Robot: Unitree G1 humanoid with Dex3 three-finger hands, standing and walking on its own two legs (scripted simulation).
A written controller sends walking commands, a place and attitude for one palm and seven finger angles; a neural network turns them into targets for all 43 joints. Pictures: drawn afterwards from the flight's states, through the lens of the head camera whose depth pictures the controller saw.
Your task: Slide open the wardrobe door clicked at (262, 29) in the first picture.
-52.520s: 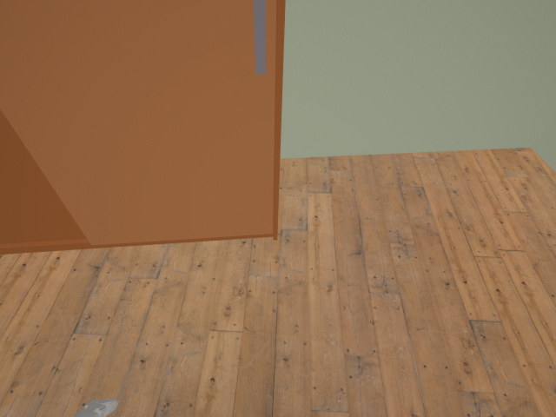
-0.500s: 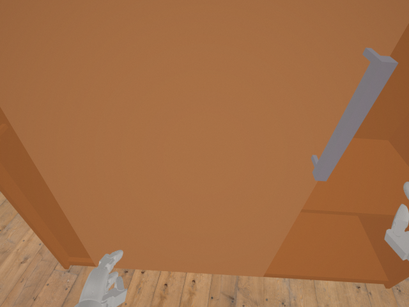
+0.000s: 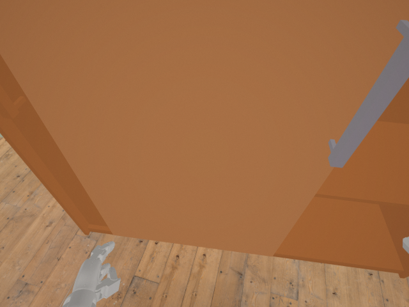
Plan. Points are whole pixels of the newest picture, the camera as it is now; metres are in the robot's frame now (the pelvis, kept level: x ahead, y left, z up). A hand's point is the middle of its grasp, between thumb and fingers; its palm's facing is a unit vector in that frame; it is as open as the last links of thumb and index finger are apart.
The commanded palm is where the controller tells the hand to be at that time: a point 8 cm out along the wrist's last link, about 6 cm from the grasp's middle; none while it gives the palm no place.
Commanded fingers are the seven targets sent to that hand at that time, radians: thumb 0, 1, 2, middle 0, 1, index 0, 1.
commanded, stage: step back with the hand held close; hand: right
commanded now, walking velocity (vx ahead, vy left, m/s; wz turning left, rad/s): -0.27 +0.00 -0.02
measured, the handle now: (364, 105) +0.44 -0.27 +0.19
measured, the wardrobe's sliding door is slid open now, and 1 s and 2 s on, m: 0.61 0.61 0.61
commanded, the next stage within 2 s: stop stepping back and stand still in 0.94 s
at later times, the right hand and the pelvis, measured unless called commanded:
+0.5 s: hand out of the picture +0.14 -0.29 +0.16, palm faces +0.48 +0.76 -0.44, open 7.4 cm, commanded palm +0.08 -0.32 +0.17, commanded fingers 0.00 -0.90 -0.90 0.20 0.30 0.20 0.30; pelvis -0.05 -0.01 -0.02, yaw -2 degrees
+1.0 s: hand out of the picture +0.10 -0.25 +0.16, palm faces +0.25 +0.83 -0.50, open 7.4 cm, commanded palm +0.02 -0.30 +0.17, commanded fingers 0.00 -0.90 -0.90 0.20 0.30 0.20 0.30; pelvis -0.13 -0.01 -0.01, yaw +2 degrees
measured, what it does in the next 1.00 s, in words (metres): walks backwards: left foot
